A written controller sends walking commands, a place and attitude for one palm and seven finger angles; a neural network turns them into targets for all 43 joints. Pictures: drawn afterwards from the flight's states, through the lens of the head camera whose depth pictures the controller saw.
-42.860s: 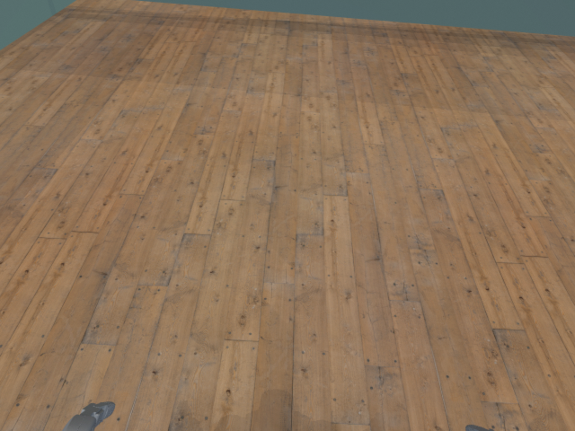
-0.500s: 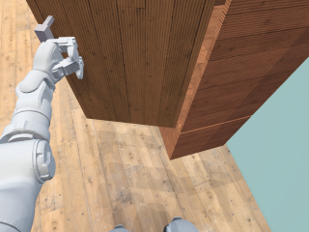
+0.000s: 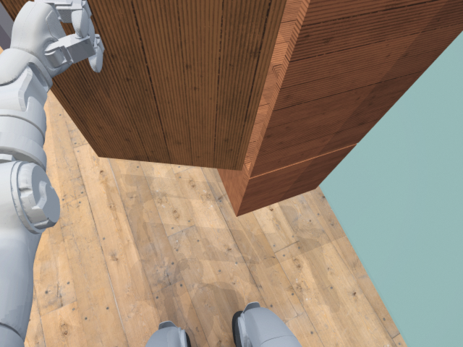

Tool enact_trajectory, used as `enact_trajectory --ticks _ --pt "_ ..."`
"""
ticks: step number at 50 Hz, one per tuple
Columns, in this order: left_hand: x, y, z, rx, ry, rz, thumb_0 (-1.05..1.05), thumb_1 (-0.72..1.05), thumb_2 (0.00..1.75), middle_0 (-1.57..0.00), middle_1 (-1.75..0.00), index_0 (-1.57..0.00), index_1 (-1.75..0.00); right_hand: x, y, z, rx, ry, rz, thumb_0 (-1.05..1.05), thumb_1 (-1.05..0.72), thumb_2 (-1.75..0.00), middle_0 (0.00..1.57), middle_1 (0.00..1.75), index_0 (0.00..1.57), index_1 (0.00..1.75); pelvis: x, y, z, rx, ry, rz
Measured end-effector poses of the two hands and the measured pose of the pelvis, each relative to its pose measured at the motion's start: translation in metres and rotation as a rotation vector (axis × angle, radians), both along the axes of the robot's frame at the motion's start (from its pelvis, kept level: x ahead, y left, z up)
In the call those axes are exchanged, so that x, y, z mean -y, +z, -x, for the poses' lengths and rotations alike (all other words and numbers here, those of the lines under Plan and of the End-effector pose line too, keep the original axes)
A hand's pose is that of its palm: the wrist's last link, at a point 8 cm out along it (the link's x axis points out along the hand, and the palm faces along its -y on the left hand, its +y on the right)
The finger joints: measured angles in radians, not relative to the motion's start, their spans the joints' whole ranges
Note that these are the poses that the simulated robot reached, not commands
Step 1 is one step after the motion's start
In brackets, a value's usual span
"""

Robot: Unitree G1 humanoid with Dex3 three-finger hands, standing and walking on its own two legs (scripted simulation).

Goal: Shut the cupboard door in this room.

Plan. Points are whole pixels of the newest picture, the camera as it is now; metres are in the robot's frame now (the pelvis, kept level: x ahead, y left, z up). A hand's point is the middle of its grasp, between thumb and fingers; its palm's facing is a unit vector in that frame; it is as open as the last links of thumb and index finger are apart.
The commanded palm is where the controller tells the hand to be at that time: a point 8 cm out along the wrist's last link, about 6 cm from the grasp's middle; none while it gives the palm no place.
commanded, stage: push the door shut along its arc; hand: left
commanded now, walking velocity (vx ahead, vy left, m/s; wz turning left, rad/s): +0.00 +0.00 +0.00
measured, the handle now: (22, 37) +0.60 +0.23 +0.13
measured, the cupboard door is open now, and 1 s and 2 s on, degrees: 65 51 51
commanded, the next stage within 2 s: pull the fist back off the door in 0.38 s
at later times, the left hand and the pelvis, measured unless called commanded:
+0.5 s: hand (106, 26) +0.59 +0.10 +0.15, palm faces -0.37 -0.93 +0.00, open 3.2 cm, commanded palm +0.61 +0.13 +0.13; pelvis +0.00 +0.00 -0.02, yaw +0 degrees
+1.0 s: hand (109, 27) +0.58 +0.10 +0.15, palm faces +0.07 -1.00 -0.01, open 3.1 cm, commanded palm +0.54 +0.14 +0.13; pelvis +0.03 +0.00 +0.01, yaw -1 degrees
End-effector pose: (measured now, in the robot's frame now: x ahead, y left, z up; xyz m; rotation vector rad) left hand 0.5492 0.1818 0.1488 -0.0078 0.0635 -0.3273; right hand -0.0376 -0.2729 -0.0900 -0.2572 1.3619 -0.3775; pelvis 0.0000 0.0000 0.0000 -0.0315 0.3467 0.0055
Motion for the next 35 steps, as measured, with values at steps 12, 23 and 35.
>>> enact_trajectory --ticks 12,23,35 --pt "0.006 -0.001 -0.021 0.001 -0.019 -0.019 -0.01 0.90 0.94 -1.30 -1.50 -1.30 -1.50 -0.008 -0.004 0.017 -0.072 -0.019 -0.006 0.00 -0.90 -0.90 0.20 0.30 0.20 0.30 0.000 -0.008 0.001 -0.047 0.004 0.010" --pt "0.019 -0.001 -0.039 0.002 -0.048 -0.017 -0.01 0.97 0.97 -1.30 -1.50 -1.30 -1.50 -0.013 -0.006 0.028 -0.123 -0.031 -0.001 0.00 -0.90 -0.90 0.20 0.30 0.20 0.30 -0.004 -0.016 -0.001 -0.081 0.011 0.019" --pt "0.030 -0.020 -0.047 0.032 0.421 -0.009 0.00 0.89 0.92 -1.30 -1.50 -1.30 -1.50 -0.045 -0.010 0.028 -0.135 0.024 -0.161 0.00 -0.90 -0.90 0.20 0.30 0.20 0.30 -0.006 -0.015 -0.010 -0.125 0.007 0.020"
